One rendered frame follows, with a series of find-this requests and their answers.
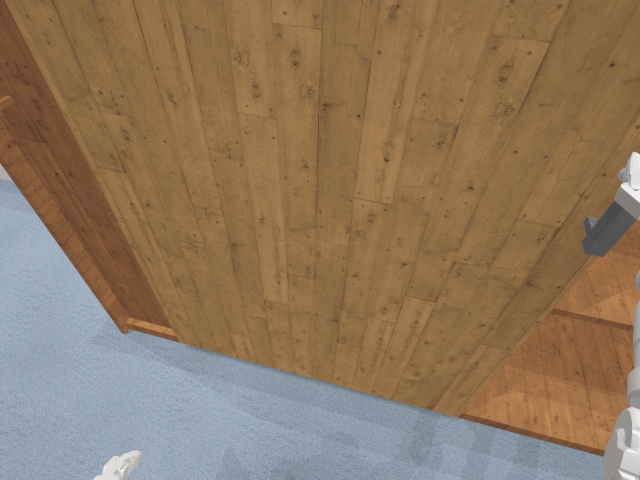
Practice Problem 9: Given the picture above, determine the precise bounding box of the robot right hand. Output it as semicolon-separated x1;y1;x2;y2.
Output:
614;135;640;221

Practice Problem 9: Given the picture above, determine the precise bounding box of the robot left hand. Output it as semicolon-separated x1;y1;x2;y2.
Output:
93;450;142;480

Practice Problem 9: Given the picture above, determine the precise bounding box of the robot right upper arm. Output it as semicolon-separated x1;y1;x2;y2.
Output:
603;407;640;480

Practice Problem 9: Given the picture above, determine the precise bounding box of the wardrobe door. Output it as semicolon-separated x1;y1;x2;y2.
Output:
5;0;640;418
0;0;172;328

